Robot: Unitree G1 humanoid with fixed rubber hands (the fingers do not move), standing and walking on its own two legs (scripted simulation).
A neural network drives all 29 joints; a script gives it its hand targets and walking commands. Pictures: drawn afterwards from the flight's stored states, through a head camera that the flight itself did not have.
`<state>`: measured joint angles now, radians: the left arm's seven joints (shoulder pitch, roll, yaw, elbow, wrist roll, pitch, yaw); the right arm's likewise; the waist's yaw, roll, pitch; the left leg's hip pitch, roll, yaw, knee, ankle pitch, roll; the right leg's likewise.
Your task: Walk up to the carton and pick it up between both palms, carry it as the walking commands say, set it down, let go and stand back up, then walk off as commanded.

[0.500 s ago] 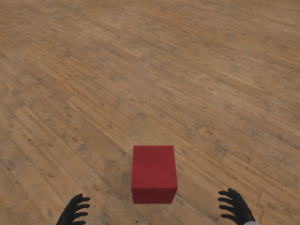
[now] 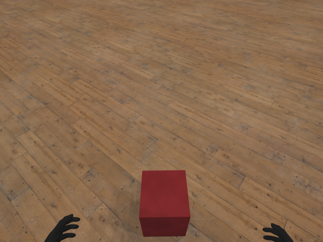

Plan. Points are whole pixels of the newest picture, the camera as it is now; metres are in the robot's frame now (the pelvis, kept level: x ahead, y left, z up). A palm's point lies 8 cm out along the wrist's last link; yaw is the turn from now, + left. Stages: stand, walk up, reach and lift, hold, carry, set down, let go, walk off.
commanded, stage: stand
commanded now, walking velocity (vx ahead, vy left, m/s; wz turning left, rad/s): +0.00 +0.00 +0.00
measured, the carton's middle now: (164, 203) +0.48 +0.00 -0.61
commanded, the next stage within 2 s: walk off in 1.48 s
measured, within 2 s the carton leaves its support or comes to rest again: neither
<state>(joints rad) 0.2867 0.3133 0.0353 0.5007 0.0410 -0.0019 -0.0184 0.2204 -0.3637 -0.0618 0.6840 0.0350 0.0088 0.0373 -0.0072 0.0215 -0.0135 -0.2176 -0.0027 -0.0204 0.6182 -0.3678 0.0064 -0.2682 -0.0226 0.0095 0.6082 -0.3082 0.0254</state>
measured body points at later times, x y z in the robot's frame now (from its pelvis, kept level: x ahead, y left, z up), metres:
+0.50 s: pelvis +0.00 +0.00 +0.00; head -0.03 -0.01 +0.45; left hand +0.15 +0.28 -0.06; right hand +0.13 -0.30 -0.09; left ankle -0.02 +0.12 -0.73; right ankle +0.01 -0.14 -0.73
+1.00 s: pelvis -0.01 +0.00 +0.00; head -0.05 -0.01 +0.45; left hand +0.12 +0.28 -0.07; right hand +0.10 -0.30 -0.11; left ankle -0.02 +0.12 -0.73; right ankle +0.01 -0.14 -0.73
